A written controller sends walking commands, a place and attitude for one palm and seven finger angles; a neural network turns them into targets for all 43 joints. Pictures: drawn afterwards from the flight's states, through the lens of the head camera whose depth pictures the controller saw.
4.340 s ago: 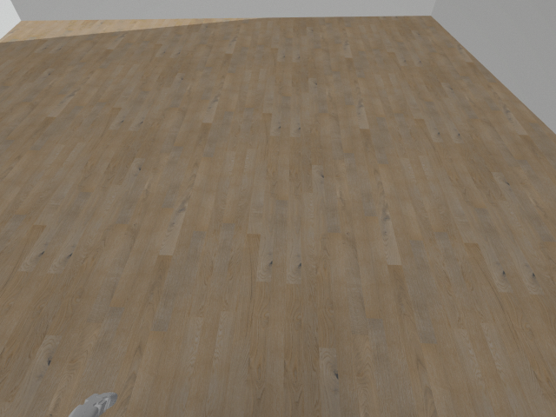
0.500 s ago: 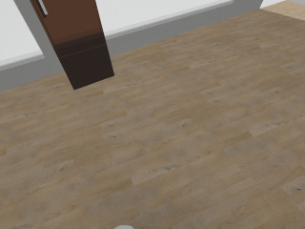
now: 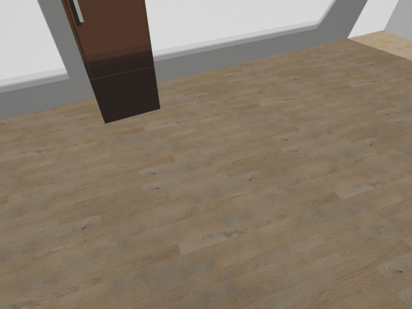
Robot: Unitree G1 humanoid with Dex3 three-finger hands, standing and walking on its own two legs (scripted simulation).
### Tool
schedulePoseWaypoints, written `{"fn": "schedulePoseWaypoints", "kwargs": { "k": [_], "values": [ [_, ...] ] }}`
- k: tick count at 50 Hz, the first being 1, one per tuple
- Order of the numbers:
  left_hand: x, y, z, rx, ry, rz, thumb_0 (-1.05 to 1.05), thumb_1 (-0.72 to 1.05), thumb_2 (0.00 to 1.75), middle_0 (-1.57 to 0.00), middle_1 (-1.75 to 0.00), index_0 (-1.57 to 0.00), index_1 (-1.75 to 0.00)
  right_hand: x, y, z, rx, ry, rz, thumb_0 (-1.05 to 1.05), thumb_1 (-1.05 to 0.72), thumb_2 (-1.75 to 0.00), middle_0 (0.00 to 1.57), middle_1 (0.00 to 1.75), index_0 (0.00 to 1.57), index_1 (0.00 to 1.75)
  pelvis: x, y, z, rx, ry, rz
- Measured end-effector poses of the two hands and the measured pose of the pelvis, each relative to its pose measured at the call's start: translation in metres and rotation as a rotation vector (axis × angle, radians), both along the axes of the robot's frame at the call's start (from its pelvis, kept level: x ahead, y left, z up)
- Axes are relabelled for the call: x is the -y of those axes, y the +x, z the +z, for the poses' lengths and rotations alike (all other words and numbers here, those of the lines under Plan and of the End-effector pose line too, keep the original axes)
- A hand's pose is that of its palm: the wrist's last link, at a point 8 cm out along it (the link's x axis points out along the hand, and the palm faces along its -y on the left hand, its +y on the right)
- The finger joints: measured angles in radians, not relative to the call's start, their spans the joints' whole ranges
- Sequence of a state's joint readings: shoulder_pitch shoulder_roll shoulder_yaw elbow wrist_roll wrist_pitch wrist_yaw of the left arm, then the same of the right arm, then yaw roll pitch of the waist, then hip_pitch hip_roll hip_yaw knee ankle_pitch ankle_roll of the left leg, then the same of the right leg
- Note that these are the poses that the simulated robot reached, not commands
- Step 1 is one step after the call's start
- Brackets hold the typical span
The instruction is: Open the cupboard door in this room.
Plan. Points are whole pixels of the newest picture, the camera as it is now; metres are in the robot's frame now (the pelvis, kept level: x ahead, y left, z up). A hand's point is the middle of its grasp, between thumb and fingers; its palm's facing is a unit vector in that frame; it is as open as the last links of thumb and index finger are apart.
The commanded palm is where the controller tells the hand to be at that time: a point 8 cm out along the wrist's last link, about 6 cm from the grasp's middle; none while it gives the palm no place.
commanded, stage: turn or walk to find it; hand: left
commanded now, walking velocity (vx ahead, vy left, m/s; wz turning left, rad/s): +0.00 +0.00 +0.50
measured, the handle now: (76, 5) +1.49 +0.83 +0.06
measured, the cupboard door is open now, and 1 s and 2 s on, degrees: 0 0 0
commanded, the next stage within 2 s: stand and wait in 0.28 s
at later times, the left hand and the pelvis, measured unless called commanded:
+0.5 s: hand out of the picture +0.03 +0.21 -0.17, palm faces +0.16 -0.96 -0.25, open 7.4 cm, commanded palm none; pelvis -0.02 -0.01 +0.00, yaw +9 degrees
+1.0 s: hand out of the picture -0.08 +0.13 -0.18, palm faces +0.24 -0.96 -0.17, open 7.3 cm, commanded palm none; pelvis -0.03 -0.03 +0.00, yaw +11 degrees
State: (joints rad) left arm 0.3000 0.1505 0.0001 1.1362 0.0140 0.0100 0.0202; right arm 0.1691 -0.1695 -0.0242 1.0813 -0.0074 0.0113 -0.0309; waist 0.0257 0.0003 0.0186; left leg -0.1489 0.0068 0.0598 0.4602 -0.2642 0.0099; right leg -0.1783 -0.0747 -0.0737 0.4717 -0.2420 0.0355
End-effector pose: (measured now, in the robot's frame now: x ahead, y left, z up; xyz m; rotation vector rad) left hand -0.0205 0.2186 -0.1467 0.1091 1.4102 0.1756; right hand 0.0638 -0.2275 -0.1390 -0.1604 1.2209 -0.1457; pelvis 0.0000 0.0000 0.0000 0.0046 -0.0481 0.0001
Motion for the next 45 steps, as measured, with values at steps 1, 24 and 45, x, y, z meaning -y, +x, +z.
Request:
{"fn": "schedulePoseWaypoints", "kwargs": {
  "k": [1,24,45],
  "values": [
    [0.000,0.002,0.000,0.008,0.001,0.001,0.00,0.91,0.90,-0.20,-0.29,-0.20,-0.30,0.002,-0.007,-0.001,-0.017,-0.002,0.001,-0.02,-0.93,-0.90,0.21,0.30,0.20,0.30,0.000,-0.002,0.000,-0.002,0.000,0.004],
    [-0.036,0.036,0.009,0.162,0.089,0.065,0.01,0.91,0.90,-0.19,-0.29,-0.20,-0.30,0.005,-0.056,-0.004,-0.141,-0.026,0.072,0.00,-0.90,-0.90,0.20,0.30,0.20,0.30,0.003,-0.024,-0.004,-0.052,-0.018,0.142],
    [0.036,-0.050,0.003,0.052,0.033,0.187,0.00,0.92,0.90,-0.20,-0.29,-0.20,-0.30,0.040,-0.031,-0.012,-0.139,-0.026,0.174,0.00,-0.91,-0.90,0.20,0.30,0.20,0.30,0.039,-0.030,-0.003,-0.010,-0.010,0.209]
  ]
}}
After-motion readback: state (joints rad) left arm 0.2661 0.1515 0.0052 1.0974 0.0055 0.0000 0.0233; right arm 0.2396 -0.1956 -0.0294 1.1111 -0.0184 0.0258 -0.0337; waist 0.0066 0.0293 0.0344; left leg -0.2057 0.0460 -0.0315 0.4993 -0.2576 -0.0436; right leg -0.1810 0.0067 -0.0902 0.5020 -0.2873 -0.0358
